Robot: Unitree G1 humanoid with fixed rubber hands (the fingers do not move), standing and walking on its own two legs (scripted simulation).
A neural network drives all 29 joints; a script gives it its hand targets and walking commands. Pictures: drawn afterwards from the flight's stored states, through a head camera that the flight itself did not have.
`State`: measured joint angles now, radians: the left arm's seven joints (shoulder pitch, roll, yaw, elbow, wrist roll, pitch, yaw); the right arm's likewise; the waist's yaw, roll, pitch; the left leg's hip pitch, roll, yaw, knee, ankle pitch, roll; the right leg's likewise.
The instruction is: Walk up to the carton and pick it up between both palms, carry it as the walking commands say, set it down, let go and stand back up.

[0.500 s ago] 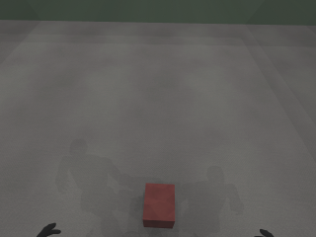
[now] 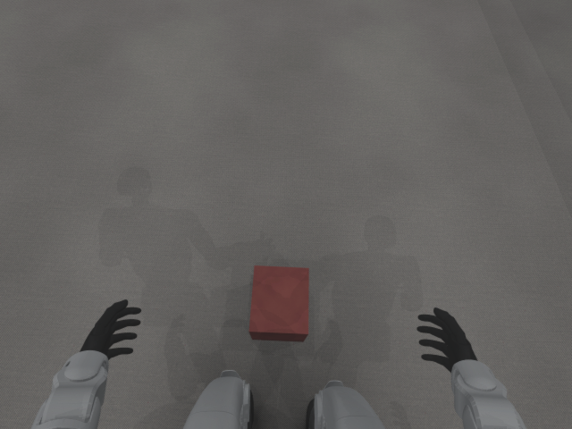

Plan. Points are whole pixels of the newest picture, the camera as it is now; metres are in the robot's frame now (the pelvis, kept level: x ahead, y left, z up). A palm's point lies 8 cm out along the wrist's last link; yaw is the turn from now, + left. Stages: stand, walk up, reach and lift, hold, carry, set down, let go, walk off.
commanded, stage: reach and lift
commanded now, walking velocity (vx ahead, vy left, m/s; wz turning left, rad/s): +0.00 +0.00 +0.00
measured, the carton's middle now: (279, 304) +0.41 +0.01 -0.65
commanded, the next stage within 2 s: none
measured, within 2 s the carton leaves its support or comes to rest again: neither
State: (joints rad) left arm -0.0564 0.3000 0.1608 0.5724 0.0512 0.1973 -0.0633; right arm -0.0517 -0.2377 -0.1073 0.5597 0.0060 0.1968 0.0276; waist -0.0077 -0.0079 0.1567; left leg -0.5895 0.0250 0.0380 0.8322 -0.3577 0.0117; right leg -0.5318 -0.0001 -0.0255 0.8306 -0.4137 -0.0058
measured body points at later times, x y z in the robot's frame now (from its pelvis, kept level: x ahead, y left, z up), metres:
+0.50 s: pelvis -0.06 -0.01 -0.06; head +0.17 +0.00 +0.33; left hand +0.34 +0.24 -0.16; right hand +0.35 -0.20 -0.16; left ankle +0.03 +0.11 -0.70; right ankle +0.00 -0.12 -0.70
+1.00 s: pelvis -0.06 +0.02 -0.10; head +0.24 +0.02 +0.24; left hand +0.41 +0.20 -0.23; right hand +0.41 -0.16 -0.23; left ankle +0.03 +0.11 -0.70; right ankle +0.00 -0.12 -0.70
